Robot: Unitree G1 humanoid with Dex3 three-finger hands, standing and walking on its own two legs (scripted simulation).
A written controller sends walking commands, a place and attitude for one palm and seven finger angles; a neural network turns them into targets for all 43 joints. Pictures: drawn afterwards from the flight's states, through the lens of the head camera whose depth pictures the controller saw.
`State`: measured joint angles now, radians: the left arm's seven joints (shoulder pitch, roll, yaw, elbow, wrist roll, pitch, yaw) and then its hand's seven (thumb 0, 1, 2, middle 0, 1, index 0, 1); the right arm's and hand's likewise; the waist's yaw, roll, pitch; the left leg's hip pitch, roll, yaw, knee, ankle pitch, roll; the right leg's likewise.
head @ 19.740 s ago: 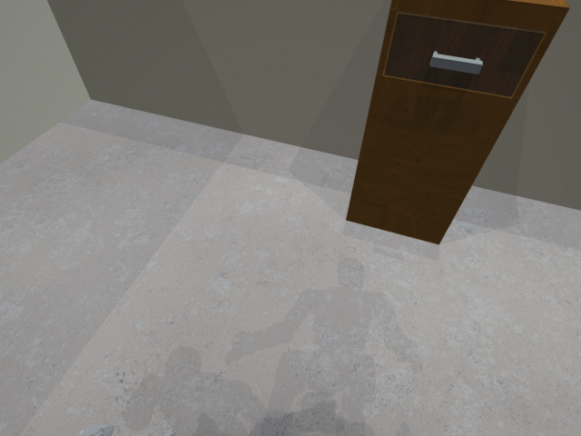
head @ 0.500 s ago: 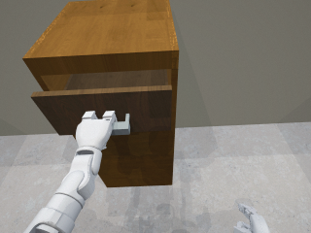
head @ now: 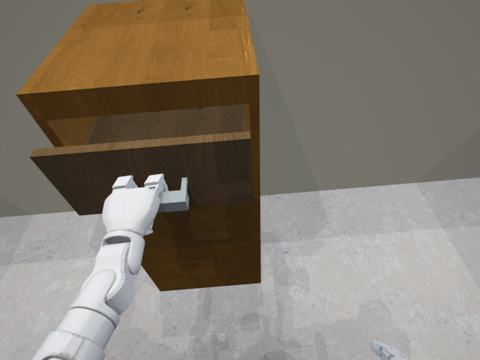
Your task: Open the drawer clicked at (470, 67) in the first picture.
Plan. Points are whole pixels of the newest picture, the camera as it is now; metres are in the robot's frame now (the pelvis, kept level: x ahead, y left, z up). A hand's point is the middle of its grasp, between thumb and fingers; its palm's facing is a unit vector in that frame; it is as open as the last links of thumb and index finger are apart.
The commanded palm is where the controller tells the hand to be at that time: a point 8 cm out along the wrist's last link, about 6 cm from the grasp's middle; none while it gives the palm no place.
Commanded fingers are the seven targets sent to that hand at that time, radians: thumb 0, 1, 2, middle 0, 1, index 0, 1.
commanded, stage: pull the drawer open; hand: left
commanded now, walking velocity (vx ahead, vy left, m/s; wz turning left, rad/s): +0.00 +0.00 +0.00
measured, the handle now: (152, 193) +0.40 +0.19 +0.05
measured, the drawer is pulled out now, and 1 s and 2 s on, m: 0.10 0.23 0.30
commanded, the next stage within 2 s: open the thumb to release the handle in 1.60 s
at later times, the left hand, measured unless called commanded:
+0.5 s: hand (137, 279) +0.24 +0.18 +0.03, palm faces +0.06 -0.14 -0.99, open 6.1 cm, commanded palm +0.22 +0.18 +0.09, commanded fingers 0.00 0.90 0.90 -0.40 -1.35 -0.40 -1.35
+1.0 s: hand (134, 296) +0.21 +0.18 +0.04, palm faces +0.03 -0.17 -0.98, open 6.1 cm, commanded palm +0.15 +0.18 +0.09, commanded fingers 0.00 0.90 0.90 -0.40 -1.35 -0.40 -1.35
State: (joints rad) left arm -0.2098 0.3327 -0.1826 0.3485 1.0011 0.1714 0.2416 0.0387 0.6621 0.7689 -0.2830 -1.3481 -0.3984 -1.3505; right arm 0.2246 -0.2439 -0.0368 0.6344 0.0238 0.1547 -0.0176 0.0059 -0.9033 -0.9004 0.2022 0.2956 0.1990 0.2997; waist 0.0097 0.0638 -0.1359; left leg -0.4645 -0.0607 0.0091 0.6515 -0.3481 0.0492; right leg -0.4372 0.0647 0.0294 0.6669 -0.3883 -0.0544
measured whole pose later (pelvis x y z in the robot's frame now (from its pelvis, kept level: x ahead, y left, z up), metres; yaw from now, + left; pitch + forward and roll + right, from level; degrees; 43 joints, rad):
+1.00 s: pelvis +0.00 -0.01 +0.00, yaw -1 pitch +6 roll +1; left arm 0.39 0.32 -0.16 -0.21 1.00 0.17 0.25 0.09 0.66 0.71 -0.24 -1.35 -0.41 -1.35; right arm 0.15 -0.25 -0.01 0.56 0.00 0.13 0.04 0.01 -0.90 -0.90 0.20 0.30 0.20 0.30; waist 0.04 0.06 -0.12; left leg -0.42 -0.05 0.02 0.67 -0.37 0.03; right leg -0.40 0.08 0.04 0.71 -0.41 -0.07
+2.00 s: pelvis -0.02 -0.03 -0.01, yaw +0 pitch +5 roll +2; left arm 0.60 0.37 -0.15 -0.33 1.00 0.07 0.33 0.02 0.33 0.66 -0.35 -1.29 -0.38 -1.30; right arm 0.12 -0.24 0.02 0.55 -0.01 0.11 0.03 0.01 -0.90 -0.90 0.20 0.30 0.20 0.30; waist 0.09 0.06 -0.13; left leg -0.46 -0.04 0.00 0.74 -0.38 0.01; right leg -0.44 0.09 0.01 0.77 -0.42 -0.09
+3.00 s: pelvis -0.02 -0.02 +0.00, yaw +1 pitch +2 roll +1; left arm 0.51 0.41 -0.16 -0.37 0.95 0.11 0.22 0.00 -0.49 0.30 -0.39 -1.22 -0.38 -1.24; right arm 0.10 -0.24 0.02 0.56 0.00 0.11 0.01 0.01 -0.90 -0.90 0.20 0.30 0.20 0.30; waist 0.10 0.08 -0.09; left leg -0.36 -0.04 -0.01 0.66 -0.34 0.02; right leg -0.33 0.09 0.00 0.66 -0.37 -0.08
